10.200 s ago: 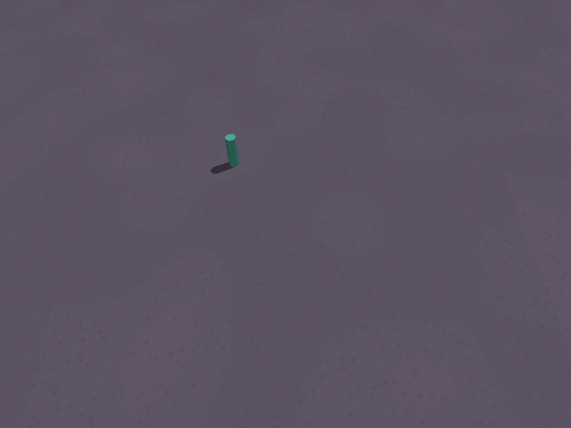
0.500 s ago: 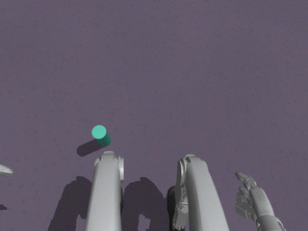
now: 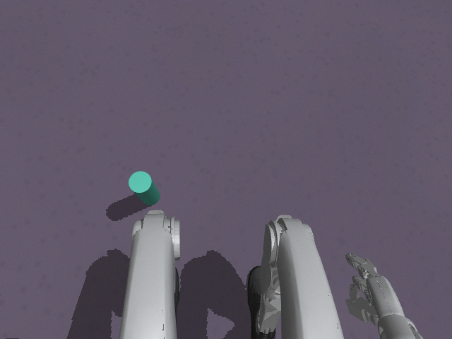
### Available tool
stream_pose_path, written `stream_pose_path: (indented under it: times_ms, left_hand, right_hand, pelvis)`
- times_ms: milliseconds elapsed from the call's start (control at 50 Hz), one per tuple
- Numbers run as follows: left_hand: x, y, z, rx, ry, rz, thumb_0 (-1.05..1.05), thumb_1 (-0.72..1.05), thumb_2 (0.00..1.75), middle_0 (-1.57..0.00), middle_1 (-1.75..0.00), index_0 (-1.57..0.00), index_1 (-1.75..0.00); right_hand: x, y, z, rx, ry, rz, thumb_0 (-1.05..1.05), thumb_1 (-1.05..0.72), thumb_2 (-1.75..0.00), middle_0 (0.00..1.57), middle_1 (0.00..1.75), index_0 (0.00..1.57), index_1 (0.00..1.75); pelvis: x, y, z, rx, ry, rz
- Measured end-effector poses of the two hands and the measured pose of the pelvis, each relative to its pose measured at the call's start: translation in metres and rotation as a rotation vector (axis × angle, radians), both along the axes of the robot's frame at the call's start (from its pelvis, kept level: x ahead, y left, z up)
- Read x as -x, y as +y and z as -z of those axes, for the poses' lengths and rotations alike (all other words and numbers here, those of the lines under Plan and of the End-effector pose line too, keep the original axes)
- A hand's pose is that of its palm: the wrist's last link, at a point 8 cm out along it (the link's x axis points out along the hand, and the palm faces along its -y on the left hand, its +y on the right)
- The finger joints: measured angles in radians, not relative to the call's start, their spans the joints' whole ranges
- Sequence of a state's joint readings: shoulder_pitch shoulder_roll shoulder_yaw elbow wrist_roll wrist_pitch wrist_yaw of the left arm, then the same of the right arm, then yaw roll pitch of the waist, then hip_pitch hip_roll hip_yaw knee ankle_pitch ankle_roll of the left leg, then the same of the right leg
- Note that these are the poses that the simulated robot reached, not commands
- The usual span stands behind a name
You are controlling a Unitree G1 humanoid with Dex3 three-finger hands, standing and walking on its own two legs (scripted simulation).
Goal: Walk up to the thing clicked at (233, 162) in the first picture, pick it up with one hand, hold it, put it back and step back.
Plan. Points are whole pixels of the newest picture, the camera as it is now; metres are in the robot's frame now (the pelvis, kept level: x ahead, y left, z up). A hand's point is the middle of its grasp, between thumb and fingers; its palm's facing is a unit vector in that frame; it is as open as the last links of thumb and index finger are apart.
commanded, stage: go down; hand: left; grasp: from the side
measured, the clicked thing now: (146, 189) +0.41 +0.21 -0.34
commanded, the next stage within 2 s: approach in 0.60 s
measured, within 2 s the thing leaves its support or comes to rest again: neither
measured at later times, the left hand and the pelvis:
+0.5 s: hand out of the picture +0.34 +0.39 -0.03, palm faces +0.13 -0.98 -0.13, open 17.4 cm; pelvis +0.00 +0.00 -0.02, yaw -1 degrees
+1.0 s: hand (21, 183) +0.35 +0.37 -0.09, palm faces +0.12 -0.99 -0.03, open 17.3 cm; pelvis -0.01 +0.00 -0.06, yaw -2 degrees
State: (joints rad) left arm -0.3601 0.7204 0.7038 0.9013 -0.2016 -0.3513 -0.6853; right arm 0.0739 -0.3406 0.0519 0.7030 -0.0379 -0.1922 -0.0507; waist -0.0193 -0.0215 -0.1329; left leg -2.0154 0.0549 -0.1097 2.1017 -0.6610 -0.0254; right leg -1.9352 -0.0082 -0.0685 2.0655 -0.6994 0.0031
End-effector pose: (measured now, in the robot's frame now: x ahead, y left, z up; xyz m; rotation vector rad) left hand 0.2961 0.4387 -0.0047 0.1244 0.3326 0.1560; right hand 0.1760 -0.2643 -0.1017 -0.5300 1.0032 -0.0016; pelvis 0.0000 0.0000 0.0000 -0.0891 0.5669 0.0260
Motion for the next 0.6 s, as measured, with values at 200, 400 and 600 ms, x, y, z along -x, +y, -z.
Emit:
stream_pose_path:
  times_ms: [200, 400, 600]
  left_hand:
    - [-0.003, 0.002, 0.006, 0.003, -0.02, -0.001, -0.01, -0.52, 0.12, -0.05, -0.09, -0.03, -0.1]
    - [-0.011, 0.004, 0.013, 0.007, -0.039, 0.01, -0.01, -0.53, 0.11, -0.05, -0.09, -0.03, -0.09]
    - [-0.016, 0.006, 0.017, 0.007, -0.06, 0.012, -0.01, -0.53, 0.11, -0.05, -0.08, -0.03, -0.09]
  right_hand:
    - [0.012, -0.003, 0.013, -0.002, 0.026, 0.003, 0.0, -0.91, -0.9, 0.21, 0.3, 0.21, 0.3]
    - [0.019, -0.004, 0.02, 0.005, 0.043, 0.009, 0.0, -0.91, -0.9, 0.21, 0.3, 0.21, 0.3]
    - [0.018, -0.005, 0.025, 0.008, 0.05, 0.007, 0.0, -0.91, -0.9, 0.21, 0.3, 0.21, 0.3]
  pelvis:
    - [0.004, -0.002, 0.012, -0.003, -0.006, 0.003]
    - [0.004, 0.0, 0.02, 0.002, -0.005, 0.007]
    - [0.003, 0.0, 0.026, 0.003, -0.003, 0.008]
